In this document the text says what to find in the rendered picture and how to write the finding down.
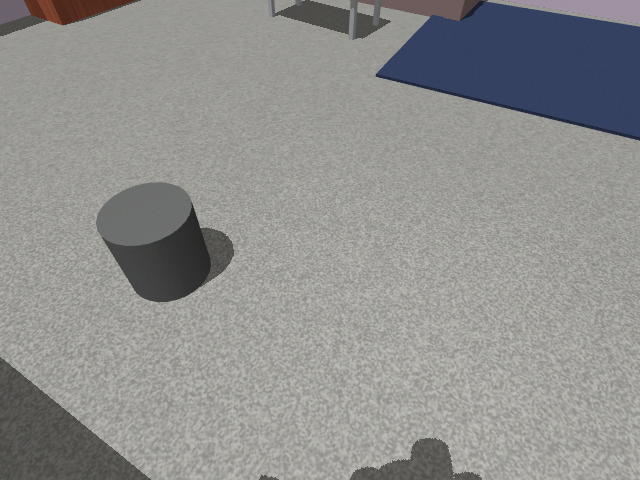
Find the sofa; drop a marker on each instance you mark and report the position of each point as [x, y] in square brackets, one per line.
[450, 9]

